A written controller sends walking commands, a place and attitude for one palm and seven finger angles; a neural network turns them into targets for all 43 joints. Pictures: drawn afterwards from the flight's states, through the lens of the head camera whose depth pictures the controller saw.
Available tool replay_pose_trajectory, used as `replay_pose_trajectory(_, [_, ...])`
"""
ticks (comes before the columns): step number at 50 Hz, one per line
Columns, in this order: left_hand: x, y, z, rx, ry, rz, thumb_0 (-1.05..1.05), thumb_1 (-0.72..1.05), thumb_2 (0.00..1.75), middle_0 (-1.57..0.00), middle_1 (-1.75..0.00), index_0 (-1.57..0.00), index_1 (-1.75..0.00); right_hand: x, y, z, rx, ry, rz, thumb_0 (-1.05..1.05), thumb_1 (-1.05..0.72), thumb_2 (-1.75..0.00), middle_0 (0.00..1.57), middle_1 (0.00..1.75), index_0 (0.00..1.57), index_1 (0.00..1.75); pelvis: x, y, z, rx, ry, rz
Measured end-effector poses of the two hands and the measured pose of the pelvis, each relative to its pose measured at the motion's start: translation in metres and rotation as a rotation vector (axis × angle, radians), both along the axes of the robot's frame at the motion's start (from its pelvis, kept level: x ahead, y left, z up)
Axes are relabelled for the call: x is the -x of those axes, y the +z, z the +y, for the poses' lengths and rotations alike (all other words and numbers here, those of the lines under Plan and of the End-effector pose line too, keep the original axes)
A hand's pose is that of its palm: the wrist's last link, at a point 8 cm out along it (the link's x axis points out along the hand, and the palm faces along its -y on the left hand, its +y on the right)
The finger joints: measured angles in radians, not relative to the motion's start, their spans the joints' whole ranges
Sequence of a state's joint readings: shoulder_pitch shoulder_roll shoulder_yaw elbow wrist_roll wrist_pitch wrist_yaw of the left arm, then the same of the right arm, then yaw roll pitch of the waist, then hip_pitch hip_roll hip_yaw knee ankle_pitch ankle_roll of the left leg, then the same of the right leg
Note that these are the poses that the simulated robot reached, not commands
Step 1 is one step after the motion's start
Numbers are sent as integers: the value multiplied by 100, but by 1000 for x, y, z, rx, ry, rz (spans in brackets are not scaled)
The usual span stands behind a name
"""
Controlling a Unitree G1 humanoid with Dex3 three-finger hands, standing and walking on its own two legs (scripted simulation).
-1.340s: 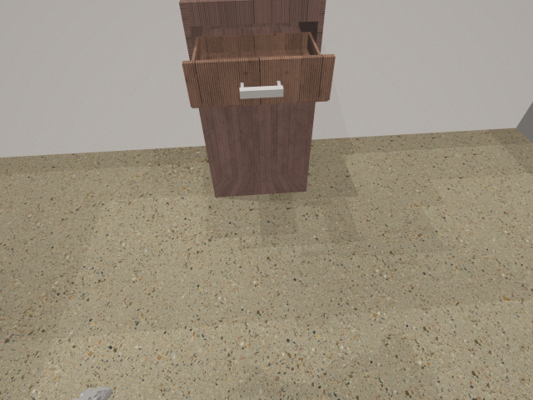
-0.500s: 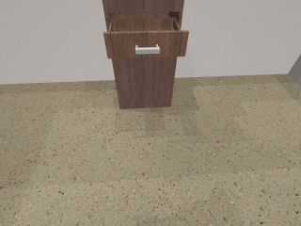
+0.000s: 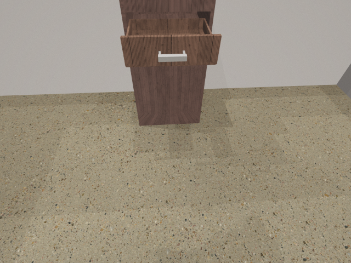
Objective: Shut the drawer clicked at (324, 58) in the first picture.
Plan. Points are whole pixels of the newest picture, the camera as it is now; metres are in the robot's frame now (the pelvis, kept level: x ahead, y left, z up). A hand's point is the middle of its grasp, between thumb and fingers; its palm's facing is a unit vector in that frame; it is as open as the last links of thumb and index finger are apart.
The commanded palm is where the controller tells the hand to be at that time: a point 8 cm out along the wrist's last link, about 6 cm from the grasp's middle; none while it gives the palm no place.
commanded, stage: look at it before walking up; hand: left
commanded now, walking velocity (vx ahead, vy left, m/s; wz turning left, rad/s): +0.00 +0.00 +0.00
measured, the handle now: (172, 55) +0.95 +0.07 +0.00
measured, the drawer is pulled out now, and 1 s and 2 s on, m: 0.30 0.30 0.30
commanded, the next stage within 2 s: walk to a spot facing it in 0.10 s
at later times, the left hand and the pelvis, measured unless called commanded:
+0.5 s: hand out of the picture +0.06 +0.20 -0.18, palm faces -0.09 -0.97 -0.22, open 7.4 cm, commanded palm none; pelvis +0.04 +0.00 -0.01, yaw -8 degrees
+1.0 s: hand (151, 228) +0.25 +0.09 -0.17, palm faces -0.30 -0.93 -0.20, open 7.4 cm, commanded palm none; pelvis +0.18 -0.08 +0.00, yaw -22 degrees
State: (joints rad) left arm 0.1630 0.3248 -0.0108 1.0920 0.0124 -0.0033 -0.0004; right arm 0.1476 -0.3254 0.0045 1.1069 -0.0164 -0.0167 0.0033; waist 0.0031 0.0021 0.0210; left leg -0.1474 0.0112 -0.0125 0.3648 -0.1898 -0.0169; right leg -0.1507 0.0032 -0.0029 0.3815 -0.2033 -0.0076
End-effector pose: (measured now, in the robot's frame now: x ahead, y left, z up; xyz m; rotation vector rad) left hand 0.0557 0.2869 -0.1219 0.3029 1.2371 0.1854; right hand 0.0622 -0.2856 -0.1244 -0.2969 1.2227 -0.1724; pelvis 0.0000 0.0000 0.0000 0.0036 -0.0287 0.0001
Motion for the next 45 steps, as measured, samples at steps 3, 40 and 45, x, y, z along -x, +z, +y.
replay_pose_trajectory(3, [-1, 0, 0, -1, 1, 1, 1, 91, 89, -21, -30, -21, -30, -1, 0, 0, 1, -1, 2, 0, -90, -90, 21, 30, 21, 30, -2, 0, 0, 0, 0, 0])
replay_pose_trajectory(40, [-164, -28, -125, 97, -205, -18, 1, 91, 90, -20, -30, -20, -30, 42, -43, -13, -136, -392, 194, 1, -91, -90, 20, 30, 20, 30, -114, -24, -68, -3, -287, 1])
replay_pose_trajectory(45, [-182, -17, -143, 103, -258, 39, 1, 91, 90, -20, -30, -20, -30, -51, -20, -42, -108, -398, -45, 1, -91, -90, 20, 30, 20, 30, -145, -8, -78, -10, -342, 14])
